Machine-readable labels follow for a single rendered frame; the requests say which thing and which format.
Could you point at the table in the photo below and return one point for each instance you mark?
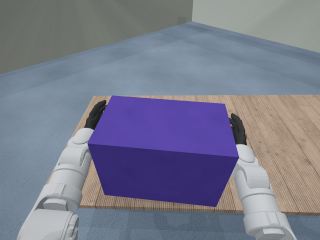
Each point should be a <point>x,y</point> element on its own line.
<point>282,130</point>

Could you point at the left robot forearm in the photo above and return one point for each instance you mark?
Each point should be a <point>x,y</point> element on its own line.
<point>64,189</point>

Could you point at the right robot hand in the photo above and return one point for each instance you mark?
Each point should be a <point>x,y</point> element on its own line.
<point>238,130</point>

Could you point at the left robot hand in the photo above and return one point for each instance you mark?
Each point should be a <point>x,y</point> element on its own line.
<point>95,115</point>

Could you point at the carton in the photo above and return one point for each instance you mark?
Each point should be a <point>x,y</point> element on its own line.
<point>164,150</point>

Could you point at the right robot forearm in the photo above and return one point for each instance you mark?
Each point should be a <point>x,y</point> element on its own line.
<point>262,216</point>

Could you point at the left robot upper arm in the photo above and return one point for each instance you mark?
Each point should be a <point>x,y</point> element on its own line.
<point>47,224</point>

